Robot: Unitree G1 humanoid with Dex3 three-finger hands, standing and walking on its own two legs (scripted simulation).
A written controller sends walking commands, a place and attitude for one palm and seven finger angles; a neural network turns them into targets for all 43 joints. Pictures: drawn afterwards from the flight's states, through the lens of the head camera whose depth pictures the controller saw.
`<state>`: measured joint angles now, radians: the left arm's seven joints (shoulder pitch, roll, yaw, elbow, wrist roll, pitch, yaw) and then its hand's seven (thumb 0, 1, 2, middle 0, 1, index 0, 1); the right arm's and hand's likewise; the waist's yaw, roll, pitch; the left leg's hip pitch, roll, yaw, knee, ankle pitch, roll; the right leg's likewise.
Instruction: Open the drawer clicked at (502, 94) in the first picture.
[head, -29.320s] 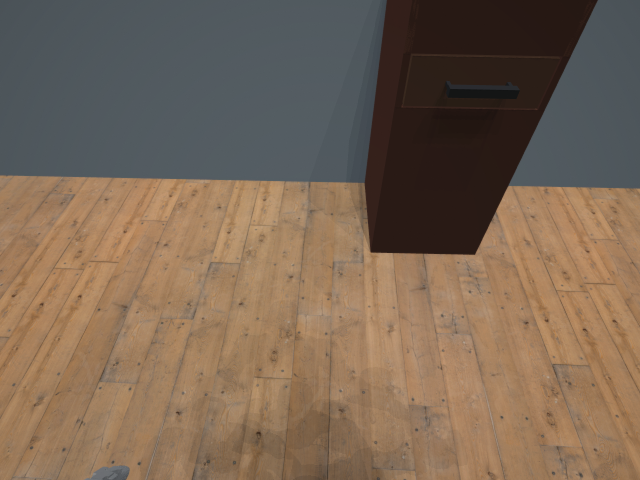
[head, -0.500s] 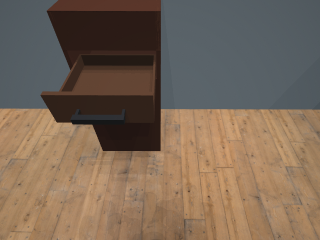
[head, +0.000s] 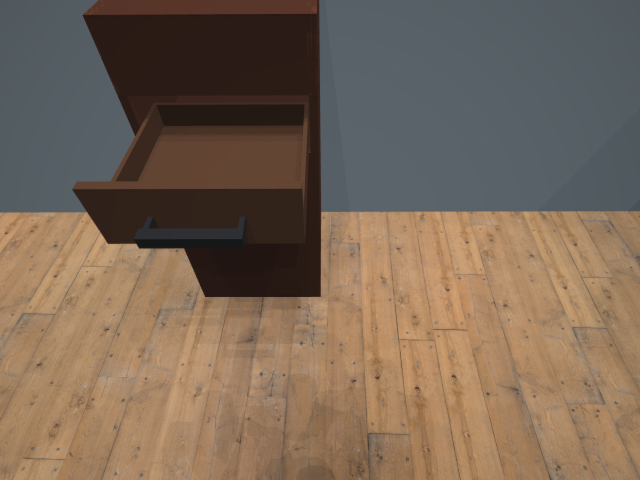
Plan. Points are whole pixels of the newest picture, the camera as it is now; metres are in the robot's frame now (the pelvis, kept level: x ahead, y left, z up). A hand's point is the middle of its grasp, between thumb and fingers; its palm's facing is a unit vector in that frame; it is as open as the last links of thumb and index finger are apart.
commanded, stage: look to check the result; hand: left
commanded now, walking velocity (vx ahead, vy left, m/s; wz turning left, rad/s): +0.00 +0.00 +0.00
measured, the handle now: (193, 229) +0.51 +0.26 -0.04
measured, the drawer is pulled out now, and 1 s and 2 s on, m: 0.30 0.30 0.30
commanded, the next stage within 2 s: stand and wait in 0.10 s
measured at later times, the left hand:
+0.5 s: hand out of the picture +0.02 +0.18 -0.17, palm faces +0.03 -0.97 -0.22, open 7.4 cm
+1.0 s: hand out of the picture +0.05 +0.19 -0.17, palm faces +0.02 -0.97 -0.25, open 7.4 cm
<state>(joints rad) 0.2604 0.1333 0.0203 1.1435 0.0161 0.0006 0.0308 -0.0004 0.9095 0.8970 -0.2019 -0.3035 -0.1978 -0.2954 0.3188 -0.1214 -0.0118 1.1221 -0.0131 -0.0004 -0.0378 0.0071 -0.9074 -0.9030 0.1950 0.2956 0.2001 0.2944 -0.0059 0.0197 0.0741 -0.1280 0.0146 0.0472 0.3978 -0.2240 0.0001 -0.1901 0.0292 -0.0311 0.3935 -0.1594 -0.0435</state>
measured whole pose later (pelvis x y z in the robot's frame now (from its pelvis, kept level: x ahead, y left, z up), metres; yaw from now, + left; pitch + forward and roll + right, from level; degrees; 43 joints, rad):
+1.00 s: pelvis +0.02 -0.01 +0.00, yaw +0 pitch -2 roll +0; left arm 0.19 0.19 0.02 1.14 0.01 -0.01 0.02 0.00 0.91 0.90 -0.20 -0.30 -0.20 -0.30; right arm 0.24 -0.19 -0.01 1.12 -0.01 0.00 -0.03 0.01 -0.91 -0.90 0.20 0.30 0.20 0.29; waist -0.01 0.03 0.07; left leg -0.08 0.03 0.04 0.34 -0.23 -0.01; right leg -0.15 0.04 -0.04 0.35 -0.17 -0.05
